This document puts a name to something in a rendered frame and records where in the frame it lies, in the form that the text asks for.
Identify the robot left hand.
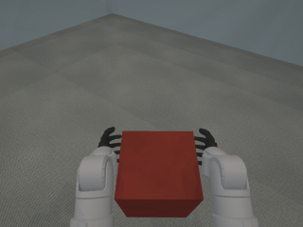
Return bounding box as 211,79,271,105
98,127,122,163

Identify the right robot forearm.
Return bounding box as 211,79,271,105
202,147,259,227

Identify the robot right hand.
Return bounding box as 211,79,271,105
194,128,217,166

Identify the left robot forearm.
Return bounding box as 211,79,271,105
69,146,118,227

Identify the carton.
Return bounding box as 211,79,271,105
115,131,204,218

